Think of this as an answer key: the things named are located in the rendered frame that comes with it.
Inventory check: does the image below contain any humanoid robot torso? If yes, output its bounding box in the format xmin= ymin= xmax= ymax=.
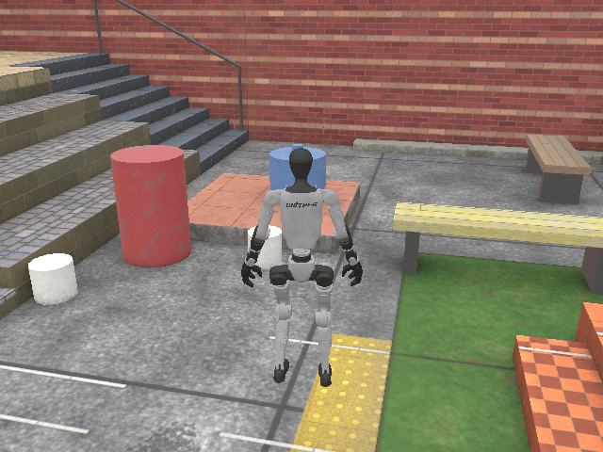
xmin=279 ymin=185 xmax=323 ymax=283

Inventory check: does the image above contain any robot right hand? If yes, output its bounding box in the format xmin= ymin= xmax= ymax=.
xmin=342 ymin=262 xmax=363 ymax=286

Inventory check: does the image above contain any left robot forearm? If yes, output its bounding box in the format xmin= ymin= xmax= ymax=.
xmin=245 ymin=225 xmax=265 ymax=266

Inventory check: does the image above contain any robot left hand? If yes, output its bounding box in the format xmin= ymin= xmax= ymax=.
xmin=241 ymin=262 xmax=262 ymax=287

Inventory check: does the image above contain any right robot upper arm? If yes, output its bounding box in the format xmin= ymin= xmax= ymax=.
xmin=320 ymin=189 xmax=348 ymax=240

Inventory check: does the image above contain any left robot upper arm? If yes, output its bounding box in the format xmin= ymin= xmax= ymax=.
xmin=255 ymin=189 xmax=282 ymax=240

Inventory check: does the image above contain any right robot forearm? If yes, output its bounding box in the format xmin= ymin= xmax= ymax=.
xmin=339 ymin=225 xmax=359 ymax=266

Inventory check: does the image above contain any robot left foot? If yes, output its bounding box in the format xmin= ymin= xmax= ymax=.
xmin=273 ymin=358 xmax=289 ymax=383

